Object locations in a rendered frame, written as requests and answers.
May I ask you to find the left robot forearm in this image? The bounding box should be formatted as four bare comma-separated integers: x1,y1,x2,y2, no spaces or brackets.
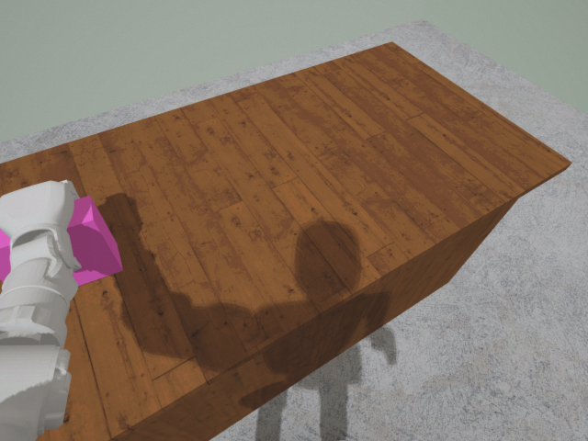
0,223,78,349

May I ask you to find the table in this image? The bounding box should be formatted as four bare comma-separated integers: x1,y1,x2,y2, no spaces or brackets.
0,42,572,441

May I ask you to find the robot left upper arm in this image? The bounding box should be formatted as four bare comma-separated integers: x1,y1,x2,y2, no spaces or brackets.
0,345,72,441

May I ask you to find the sponge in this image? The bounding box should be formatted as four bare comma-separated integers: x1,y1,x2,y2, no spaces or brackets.
0,196,123,287

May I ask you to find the robot left hand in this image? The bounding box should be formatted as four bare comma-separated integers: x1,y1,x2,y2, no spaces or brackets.
0,180,82,271

